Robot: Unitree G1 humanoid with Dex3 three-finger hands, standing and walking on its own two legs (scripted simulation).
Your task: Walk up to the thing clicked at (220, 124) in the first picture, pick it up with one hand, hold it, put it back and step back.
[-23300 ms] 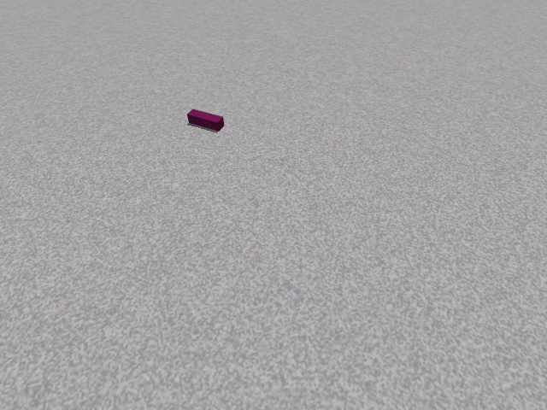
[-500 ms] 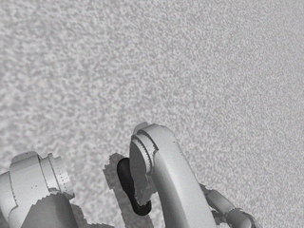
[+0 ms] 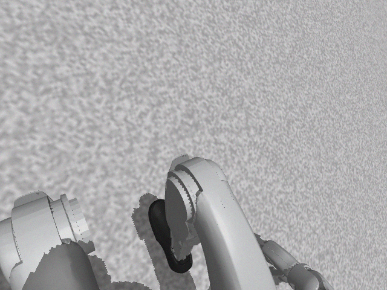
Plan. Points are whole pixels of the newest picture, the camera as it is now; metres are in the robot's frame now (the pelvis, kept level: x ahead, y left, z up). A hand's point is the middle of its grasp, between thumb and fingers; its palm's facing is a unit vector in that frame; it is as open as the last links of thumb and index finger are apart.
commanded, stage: close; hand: left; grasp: from above
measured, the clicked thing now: out of the picture +0.42 +0.40 -0.27
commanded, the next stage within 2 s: settle in 0.72 s
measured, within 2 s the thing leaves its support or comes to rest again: leaves its support in 1.14 s
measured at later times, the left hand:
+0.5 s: hand out of the picture +0.40 +0.38 -0.24, palm faces -0.43 -0.19 -0.88, open 10.1 cm
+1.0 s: hand out of the picture +0.40 +0.38 -0.24, palm faces -0.42 -0.19 -0.89, open 10.0 cm
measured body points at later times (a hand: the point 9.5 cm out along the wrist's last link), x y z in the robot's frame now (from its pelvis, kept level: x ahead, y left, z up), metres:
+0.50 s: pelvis +0.00 +0.00 +0.00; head +0.26 +0.15 +0.33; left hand +0.42 +0.39 -0.19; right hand +0.10 -0.25 -0.06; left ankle +0.06 +0.12 -0.27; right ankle +0.11 -0.11 -0.27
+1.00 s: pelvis +0.00 +0.00 +0.00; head +0.26 +0.15 +0.33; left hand +0.42 +0.39 -0.19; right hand +0.10 -0.25 -0.06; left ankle +0.06 +0.12 -0.27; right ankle +0.11 -0.11 -0.27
